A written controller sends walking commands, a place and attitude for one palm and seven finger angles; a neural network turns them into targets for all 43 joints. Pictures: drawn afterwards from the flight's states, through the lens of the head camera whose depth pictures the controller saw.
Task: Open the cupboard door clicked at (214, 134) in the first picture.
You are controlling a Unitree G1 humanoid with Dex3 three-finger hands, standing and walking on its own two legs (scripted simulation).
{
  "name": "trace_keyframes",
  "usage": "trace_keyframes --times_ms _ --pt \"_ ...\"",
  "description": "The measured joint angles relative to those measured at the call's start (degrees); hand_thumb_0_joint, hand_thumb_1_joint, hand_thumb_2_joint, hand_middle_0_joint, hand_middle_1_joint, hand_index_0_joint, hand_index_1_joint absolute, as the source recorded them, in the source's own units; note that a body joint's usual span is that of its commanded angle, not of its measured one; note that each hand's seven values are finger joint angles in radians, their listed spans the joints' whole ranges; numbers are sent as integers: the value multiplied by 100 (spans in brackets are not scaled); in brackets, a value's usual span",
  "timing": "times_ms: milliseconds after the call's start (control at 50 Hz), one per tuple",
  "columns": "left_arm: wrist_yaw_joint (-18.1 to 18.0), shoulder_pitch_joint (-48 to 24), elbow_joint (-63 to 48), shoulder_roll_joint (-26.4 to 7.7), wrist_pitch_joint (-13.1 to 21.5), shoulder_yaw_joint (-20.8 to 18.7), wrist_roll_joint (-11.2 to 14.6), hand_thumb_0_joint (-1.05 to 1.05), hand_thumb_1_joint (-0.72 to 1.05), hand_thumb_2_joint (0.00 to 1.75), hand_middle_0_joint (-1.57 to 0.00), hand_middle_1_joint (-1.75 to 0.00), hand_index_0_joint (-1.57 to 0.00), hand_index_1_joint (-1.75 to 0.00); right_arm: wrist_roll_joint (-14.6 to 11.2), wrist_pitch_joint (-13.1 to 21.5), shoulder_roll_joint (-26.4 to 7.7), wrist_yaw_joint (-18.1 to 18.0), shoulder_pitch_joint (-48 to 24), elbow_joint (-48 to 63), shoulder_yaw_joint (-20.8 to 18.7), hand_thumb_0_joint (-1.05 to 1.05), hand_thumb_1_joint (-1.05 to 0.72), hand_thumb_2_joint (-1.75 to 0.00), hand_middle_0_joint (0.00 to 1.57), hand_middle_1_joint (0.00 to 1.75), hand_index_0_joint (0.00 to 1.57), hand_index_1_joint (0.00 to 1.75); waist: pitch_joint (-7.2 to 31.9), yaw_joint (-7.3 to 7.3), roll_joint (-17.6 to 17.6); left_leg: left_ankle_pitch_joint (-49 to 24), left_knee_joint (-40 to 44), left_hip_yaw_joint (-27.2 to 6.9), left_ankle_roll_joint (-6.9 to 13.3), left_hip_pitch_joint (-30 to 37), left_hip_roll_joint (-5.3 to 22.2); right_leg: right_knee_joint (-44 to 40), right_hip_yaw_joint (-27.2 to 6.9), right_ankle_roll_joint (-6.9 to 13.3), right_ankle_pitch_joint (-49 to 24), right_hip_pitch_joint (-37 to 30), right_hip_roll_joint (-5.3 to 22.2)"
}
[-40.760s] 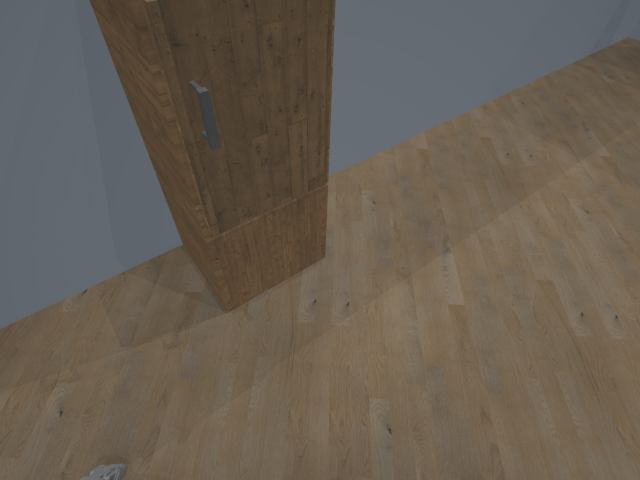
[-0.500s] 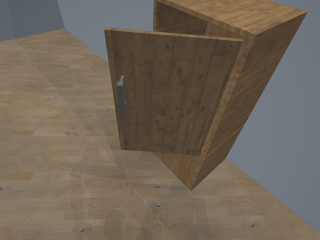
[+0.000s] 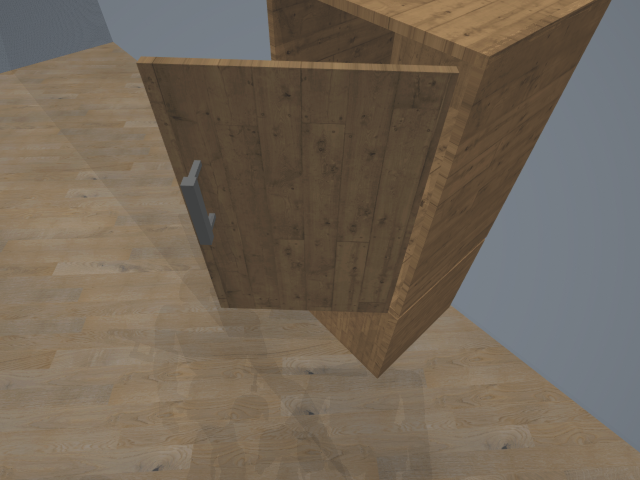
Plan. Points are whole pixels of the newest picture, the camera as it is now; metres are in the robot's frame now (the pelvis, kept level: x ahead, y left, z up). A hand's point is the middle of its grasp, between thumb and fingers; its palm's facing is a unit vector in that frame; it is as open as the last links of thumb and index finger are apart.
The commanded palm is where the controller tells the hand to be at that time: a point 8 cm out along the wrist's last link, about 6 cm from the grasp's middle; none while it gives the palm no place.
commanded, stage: come to a stop and stand still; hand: left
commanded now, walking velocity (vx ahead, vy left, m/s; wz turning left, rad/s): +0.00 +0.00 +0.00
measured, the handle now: (201, 204) +0.50 +0.22 +0.03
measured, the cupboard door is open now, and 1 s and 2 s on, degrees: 46 46 46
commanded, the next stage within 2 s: look again from close up in 0.72 s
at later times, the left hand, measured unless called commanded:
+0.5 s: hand out of the picture -0.02 +0.19 -0.18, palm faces +0.03 -0.98 -0.18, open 7.4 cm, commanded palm none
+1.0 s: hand out of the picture +0.00 +0.18 -0.17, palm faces +0.01 -0.98 -0.22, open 7.4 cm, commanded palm none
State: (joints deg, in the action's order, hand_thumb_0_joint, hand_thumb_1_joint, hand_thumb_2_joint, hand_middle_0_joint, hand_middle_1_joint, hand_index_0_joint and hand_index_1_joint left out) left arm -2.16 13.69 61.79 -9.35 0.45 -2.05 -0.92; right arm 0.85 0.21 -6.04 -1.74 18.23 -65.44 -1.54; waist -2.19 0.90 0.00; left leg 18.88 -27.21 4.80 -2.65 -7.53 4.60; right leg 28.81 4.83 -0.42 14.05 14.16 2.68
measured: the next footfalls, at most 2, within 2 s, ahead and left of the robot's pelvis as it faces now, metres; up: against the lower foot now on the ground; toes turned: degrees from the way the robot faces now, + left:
none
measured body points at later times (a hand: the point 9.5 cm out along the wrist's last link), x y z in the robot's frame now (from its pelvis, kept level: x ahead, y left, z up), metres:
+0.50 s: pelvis -0.01 +0.02 +0.00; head -0.01 +0.02 +0.45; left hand -0.02 +0.24 -0.16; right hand +0.00 -0.21 -0.16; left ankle -0.05 +0.14 -0.74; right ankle +0.01 -0.12 -0.74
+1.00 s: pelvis -0.01 +0.01 +0.00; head +0.01 -0.01 +0.45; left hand +0.00 +0.24 -0.15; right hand -0.03 -0.21 -0.17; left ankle -0.05 +0.14 -0.74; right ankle +0.01 -0.12 -0.74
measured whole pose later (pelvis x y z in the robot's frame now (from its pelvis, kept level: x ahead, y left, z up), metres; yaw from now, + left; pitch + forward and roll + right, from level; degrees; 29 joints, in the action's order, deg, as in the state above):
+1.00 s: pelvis -0.01 +0.01 +0.00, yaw -1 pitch -1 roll +1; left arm -1.5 14.1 64.5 -8.6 0.4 -0.1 -0.9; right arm 0.8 0.8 -8.4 -1.1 17.5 -63.6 0.1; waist -3.5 -0.2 -1.0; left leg 17.3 -25.5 6.0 -1.6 -6.5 2.7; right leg 29.5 3.4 -1.1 13.4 14.7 4.3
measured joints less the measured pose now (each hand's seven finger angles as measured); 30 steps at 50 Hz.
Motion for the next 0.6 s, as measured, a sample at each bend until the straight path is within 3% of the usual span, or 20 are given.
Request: trace_keyframes --times_ms 280,340,420,600 --pt "27 201 249 71 -35 99 -14 1 93 90 -20 -30 -20 -30 -8 -46 -175 -20 -342 -4 -4 1 -92 -90 20 30 20 30 18 -163 47 -146 356 -4 -6 315 24 -435 36 -5 -180 -362 -54" --pt "-29 252 280 136 49 161 -20 1 92 90 -20 -30 -20 -30 -32 -53 -238 18 -347 133 4 1 -92 -90 20 30 20 30 -3 -168 6 -65 74 -6 30 81 53 -378 37 -26 -220 -230 -65" --pt "18 308 313 162 62 227 -14 1 91 90 -20 -30 -20 -30 -23 31 -317 55 -267 450 20 1 -92 -90 20 30 20 30 -24 -108 -15 50 -204 15 100 -82 -69 -13 -21 -85 -89 -20 77" --pt "76 275 228 34 -69 238 -11 0 91 90 -20 -30 -20 -30 11 24 -314 65 -43 549 150 1 -93 -90 20 30 20 30 50 -154 -84 -14 -135 109 233 -16 -259 127 -143 -165 -76 38 253"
